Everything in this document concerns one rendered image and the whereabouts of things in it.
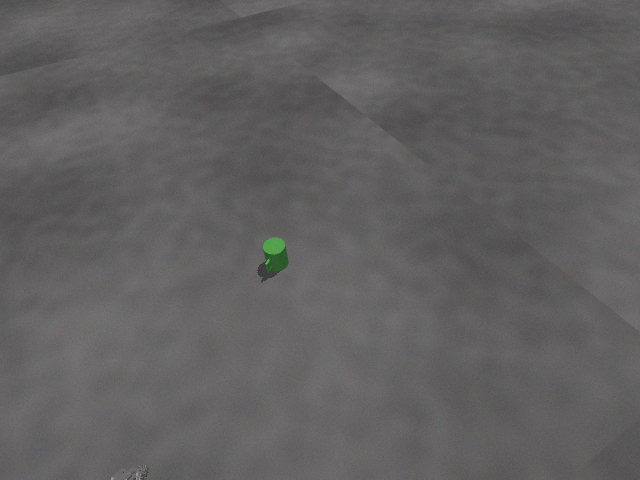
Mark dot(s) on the mug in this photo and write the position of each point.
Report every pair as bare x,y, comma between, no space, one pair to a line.
275,254

